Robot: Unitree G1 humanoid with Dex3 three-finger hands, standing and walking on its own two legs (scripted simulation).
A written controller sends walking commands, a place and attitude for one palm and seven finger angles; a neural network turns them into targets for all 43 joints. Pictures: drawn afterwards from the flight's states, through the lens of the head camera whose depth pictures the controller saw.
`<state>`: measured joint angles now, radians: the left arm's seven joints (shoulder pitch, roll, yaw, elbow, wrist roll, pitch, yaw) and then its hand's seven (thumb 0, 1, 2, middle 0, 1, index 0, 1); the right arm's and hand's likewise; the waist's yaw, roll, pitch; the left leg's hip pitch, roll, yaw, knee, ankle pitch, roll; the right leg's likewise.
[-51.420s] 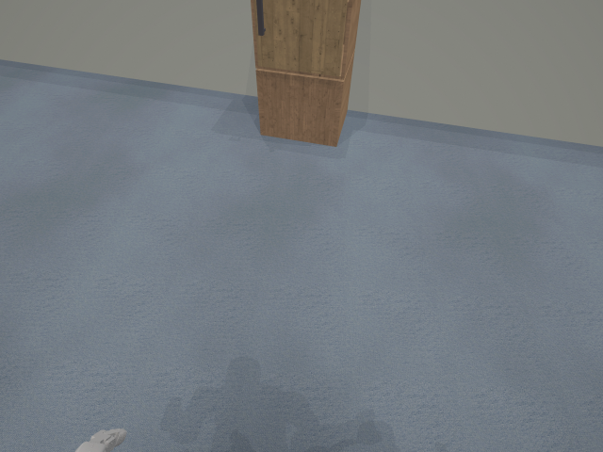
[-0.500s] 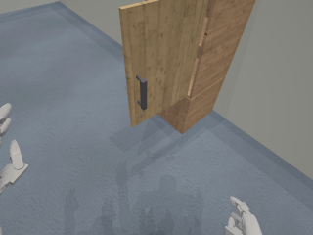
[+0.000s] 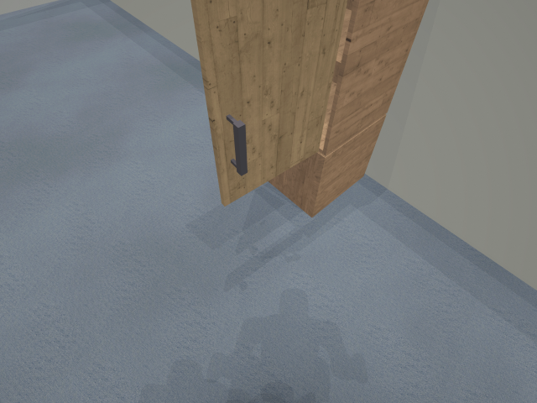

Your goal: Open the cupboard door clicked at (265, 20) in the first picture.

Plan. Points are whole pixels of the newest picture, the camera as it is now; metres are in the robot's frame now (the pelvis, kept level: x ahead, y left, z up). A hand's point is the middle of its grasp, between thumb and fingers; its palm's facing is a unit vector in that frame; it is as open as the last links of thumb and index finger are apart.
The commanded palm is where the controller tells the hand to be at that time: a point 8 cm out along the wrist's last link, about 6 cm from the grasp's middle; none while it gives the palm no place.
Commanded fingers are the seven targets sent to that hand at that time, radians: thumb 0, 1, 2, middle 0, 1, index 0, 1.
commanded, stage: let the arm hang, fingers relaxed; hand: left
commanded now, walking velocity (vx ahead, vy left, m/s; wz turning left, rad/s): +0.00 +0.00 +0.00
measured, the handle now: (236, 145) +0.70 +0.11 -0.09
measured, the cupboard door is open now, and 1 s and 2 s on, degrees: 86 86 86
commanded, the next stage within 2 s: look to check the result in 0.78 s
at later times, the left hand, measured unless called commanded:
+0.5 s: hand out of the picture +0.07 +0.23 -0.15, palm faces -0.01 -0.94 -0.34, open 7.4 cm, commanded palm none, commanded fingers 0.00 0.90 0.90 -0.20 -0.30 -0.20 -0.30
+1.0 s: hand out of the picture +0.12 +0.22 -0.14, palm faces -0.02 -0.95 -0.32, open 7.4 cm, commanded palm none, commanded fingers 0.00 0.90 0.90 -0.20 -0.30 -0.20 -0.30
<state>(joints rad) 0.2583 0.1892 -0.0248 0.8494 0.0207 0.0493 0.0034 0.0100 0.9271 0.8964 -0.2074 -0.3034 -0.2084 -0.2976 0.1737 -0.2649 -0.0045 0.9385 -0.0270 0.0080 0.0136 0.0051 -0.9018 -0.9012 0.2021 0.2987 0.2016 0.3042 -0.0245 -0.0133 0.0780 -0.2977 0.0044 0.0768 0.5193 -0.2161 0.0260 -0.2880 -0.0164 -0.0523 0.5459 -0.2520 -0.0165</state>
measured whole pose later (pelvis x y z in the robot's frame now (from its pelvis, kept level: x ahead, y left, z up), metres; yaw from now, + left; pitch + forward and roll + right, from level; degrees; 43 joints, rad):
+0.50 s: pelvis +0.01 -0.01 +0.01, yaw +0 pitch -1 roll +0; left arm 0.15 0.28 0.01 1.12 0.01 0.00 0.01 0.01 0.91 0.90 -0.20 -0.30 -0.20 -0.30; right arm 0.19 -0.26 -0.02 1.12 -0.02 0.01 0.00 0.00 -0.90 -0.90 0.20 0.30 0.20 0.30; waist -0.01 0.05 0.05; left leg -0.21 0.02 0.06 0.40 -0.17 0.01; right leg -0.18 0.01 -0.06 0.40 -0.19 -0.03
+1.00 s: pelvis +0.04 -0.02 +0.02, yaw +0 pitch -1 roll +0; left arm 0.10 0.29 0.01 1.13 0.01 -0.02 0.01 0.01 0.90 0.90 -0.21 -0.30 -0.21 -0.30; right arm 0.11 -0.31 -0.01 1.12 -0.02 -0.01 -0.01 0.00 -0.90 -0.90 0.20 0.30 0.20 0.30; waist -0.01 0.02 0.06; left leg -0.13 0.02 0.06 0.31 -0.17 -0.01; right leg -0.11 0.01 -0.06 0.32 -0.20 -0.04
